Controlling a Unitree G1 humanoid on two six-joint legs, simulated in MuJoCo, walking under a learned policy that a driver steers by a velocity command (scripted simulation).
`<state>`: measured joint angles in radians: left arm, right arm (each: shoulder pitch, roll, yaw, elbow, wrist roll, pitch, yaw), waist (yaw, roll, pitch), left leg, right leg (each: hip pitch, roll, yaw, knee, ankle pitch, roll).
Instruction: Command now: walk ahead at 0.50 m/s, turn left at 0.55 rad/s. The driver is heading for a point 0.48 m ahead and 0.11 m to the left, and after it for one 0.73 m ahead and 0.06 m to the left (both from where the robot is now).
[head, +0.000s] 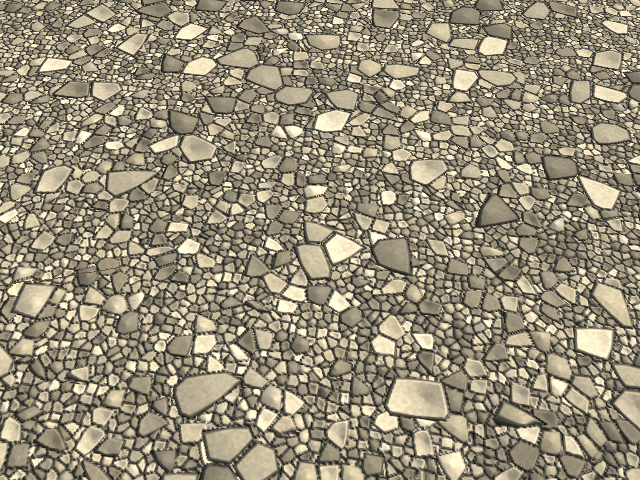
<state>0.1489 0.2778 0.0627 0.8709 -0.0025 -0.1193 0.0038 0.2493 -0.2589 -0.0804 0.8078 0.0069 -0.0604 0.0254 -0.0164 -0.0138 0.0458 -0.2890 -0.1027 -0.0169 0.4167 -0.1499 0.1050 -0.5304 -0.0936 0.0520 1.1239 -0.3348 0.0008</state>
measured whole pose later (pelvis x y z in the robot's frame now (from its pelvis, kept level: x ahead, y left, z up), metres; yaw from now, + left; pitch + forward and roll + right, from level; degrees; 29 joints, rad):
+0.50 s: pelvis +0.28 -0.05 +0.00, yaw +17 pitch +1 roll -2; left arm 0.22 0.25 0.07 0.83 0.01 -0.11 -0.01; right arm 0.27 -0.31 -0.08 0.72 0.03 -0.02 -0.01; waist 0.02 0.05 0.02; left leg -0.58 0.06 -0.06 1.15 -0.33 0.02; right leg -0.23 0.02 -0.08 0.39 -0.19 -0.03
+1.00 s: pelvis +0.51 +0.11 +0.00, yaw +30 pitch +1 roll +0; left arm 0.21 0.31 0.06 0.84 -0.02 -0.08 -0.01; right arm 0.24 -0.26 -0.06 0.69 0.00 -0.06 0.03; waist 0.00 -0.03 0.05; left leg -0.29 -0.06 0.06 0.45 -0.18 0.09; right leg -0.53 -0.13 0.02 1.18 -0.34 0.00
